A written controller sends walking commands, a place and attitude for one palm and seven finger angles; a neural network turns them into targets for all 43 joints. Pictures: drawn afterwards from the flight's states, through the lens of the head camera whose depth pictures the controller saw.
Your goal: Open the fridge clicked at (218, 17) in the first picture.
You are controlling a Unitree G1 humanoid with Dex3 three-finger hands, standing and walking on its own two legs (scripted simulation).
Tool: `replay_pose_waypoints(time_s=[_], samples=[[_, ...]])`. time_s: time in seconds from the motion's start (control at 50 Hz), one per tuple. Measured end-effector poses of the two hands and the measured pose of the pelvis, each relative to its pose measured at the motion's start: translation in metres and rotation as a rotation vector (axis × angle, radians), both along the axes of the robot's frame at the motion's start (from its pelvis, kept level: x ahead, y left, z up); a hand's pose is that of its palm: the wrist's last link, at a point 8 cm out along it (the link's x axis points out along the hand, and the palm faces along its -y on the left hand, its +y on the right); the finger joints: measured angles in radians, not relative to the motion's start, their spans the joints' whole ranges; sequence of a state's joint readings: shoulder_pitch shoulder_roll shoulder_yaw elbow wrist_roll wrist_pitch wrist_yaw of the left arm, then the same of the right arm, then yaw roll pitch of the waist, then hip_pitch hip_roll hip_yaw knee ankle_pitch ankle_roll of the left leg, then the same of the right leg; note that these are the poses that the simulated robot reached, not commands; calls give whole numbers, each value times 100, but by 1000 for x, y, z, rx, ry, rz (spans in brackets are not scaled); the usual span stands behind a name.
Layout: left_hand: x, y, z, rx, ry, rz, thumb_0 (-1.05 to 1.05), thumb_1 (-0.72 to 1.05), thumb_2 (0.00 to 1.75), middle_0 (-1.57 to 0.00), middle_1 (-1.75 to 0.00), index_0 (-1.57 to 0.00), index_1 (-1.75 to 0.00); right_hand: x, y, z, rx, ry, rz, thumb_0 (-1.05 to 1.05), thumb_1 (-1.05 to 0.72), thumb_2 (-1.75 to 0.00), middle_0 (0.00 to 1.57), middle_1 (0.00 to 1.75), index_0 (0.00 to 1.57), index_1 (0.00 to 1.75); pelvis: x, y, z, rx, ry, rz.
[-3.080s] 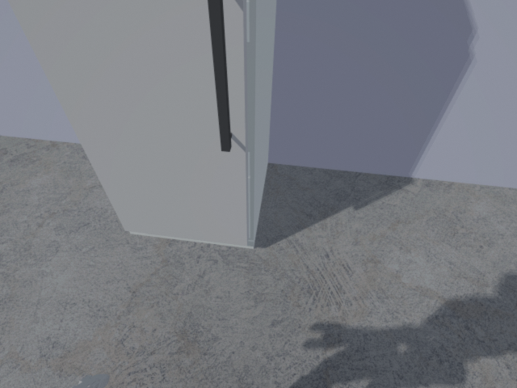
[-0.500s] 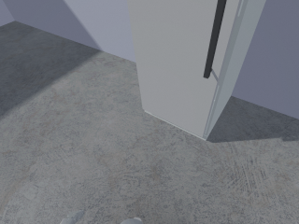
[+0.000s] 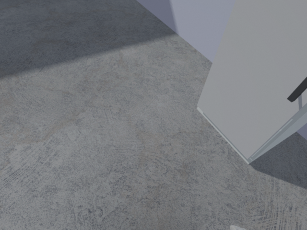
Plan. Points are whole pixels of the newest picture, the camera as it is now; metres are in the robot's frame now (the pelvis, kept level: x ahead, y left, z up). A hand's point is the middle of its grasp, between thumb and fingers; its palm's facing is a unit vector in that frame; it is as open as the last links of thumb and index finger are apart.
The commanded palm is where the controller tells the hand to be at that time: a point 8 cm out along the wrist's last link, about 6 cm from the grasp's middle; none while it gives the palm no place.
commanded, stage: walk to a spot facing it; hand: right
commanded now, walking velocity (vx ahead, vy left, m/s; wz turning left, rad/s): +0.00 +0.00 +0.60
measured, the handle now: out of the picture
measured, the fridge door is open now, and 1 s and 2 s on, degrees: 0 0 0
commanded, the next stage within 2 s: none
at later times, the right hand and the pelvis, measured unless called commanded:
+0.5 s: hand out of the picture +0.07 -0.23 -0.18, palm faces -0.12 +0.98 -0.16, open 7.4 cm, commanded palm none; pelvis +0.07 -0.04 +0.00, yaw +15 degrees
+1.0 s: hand (197, 156) +0.41 -0.14 -0.17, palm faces -0.53 +0.84 -0.11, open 7.4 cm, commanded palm none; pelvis +0.24 -0.04 +0.01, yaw +32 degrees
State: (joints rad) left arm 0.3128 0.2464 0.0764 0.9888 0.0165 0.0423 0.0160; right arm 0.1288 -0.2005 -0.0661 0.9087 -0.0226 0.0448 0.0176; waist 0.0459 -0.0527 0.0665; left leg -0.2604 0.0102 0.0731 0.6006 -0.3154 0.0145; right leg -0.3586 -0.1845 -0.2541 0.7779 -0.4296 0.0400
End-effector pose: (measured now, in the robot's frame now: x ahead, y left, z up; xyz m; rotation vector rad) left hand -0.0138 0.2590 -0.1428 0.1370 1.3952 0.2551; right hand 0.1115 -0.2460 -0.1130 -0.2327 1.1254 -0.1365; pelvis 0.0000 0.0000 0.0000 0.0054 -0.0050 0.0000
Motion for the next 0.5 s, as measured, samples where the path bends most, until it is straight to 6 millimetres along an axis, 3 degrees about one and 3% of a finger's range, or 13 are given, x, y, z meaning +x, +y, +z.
replay_pose_waypoints(time_s=[0.1,0.26,0.42,0.5], samples=[[-3,12,7,-7,-17,40,1,91,89,-20,-30,-20,-30,6,20,13,-7,-24,34,1,-91,-89,20,30,20,30,-2,11,10,-8,-7,49],[35,16,26,14,-143,48,1,91,89,-20,-30,-20,-30,-10,26,7,37,36,65,1,-90,-89,21,30,20,30,9,10,18,-4,3,126],[110,-5,49,77,-276,23,1,91,89,-20,-30,-20,-30,-42,-9,-15,66,209,35,1,-90,-89,21,30,20,30,43,-19,15,18,13,206],[148,-27,56,126,-362,28,1,91,89,-20,-30,-20,-30,-37,-38,-35,77,305,46,1,-90,-89,21,30,20,30,68,-42,5,25,11,261]])
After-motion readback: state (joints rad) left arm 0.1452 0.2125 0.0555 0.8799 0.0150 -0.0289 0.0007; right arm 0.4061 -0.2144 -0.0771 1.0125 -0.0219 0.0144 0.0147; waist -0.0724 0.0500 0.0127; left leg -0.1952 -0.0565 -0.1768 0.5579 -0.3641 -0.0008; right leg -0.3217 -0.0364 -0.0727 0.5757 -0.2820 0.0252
